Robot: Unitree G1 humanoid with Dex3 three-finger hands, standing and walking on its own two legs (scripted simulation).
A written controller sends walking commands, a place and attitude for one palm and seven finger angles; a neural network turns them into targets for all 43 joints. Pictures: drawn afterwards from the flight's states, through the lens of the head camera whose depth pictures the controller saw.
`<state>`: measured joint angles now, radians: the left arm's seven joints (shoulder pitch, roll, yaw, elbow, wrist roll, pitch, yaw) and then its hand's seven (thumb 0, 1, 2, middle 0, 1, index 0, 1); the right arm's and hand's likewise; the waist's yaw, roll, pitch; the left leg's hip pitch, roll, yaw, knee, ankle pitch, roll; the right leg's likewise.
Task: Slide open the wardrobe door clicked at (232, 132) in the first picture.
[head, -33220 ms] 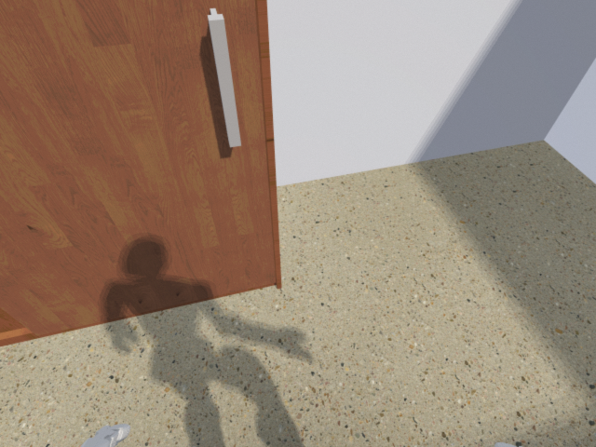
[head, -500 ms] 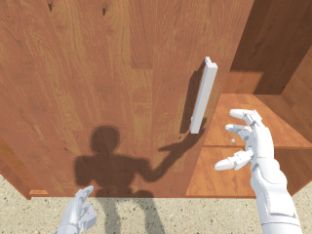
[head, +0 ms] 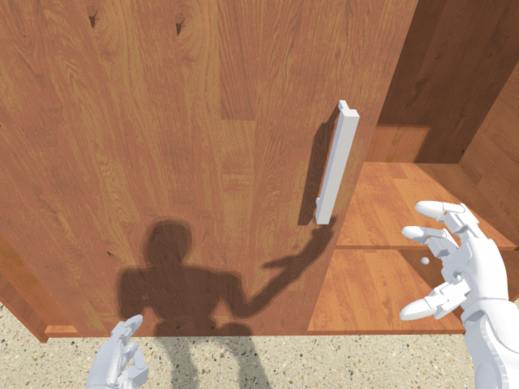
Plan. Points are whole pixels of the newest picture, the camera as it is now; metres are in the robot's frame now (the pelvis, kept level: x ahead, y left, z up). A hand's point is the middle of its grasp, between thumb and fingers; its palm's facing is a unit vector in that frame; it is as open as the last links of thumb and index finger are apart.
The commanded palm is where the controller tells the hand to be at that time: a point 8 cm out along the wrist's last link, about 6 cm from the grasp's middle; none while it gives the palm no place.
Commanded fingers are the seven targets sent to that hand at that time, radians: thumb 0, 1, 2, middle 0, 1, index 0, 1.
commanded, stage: draw the hand back to the body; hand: right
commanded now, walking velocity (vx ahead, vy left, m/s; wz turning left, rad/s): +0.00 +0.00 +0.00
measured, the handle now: (331, 167) +0.50 -0.13 +0.11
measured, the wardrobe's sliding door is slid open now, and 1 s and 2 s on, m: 0.67 0.67 0.67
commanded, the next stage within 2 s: step back with the hand held close in 1.14 s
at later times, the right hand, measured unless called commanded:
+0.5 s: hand (496, 285) +0.21 -0.27 +0.16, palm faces +0.44 +0.86 -0.27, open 11.4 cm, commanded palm +0.16 -0.30 +0.17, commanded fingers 0.00 -0.47 -0.69 0.22 0.56 0.22 0.56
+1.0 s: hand out of the picture +0.19 -0.29 +0.16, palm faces +0.50 +0.81 -0.31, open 7.6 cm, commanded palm +0.14 -0.32 +0.17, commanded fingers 0.00 -0.90 -0.90 0.20 0.30 0.20 0.30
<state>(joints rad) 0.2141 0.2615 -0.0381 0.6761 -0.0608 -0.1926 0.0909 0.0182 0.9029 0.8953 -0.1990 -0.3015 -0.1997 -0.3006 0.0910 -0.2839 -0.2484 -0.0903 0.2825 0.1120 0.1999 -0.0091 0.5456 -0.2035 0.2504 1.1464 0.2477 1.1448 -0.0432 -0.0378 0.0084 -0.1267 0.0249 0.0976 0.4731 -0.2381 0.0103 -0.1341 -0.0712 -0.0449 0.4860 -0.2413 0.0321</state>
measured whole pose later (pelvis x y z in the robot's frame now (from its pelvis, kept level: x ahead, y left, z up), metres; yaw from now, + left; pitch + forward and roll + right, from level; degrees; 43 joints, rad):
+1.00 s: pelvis +0.00 -0.02 +0.01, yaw +1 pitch -8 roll +1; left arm 0.17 0.22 -0.02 0.71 0.01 -0.19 0.07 0.02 0.90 0.90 -0.20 -0.30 -0.20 -0.30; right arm 0.43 -0.31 -0.33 -0.38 0.07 -0.09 -0.14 0.02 -0.86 -0.88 0.21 0.32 0.20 0.32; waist -0.08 -0.04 0.07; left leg -0.04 0.04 0.08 0.35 -0.17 -0.02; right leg -0.06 -0.05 -0.07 0.40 -0.20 0.01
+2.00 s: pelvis -0.09 -0.05 -0.02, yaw +0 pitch -2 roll +2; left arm 0.23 0.22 -0.02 0.60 0.00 -0.13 0.11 0.02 0.90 0.89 -0.20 -0.30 -0.20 -0.30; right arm 0.47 -0.37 -0.39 -0.47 0.01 -0.23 -0.19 0.02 -0.89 -0.90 0.21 0.30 0.21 0.30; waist 0.00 0.00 0.04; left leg -0.41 0.03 0.01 0.56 -0.18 -0.02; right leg -0.44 -0.03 -0.06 0.64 -0.22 -0.05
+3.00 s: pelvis -0.34 -0.09 +0.00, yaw +1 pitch -2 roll +1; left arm 0.26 0.15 -0.05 0.59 0.01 -0.15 0.07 0.02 0.90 0.89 -0.20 -0.30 -0.20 -0.30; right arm 0.55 -0.44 -0.36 -0.56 0.04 -0.17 -0.15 0.02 -0.90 -0.90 0.21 0.30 0.20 0.30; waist 0.03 0.04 0.01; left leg -0.37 0.00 0.12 0.75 -0.39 0.02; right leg -0.24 -0.11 -0.12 0.49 -0.25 0.01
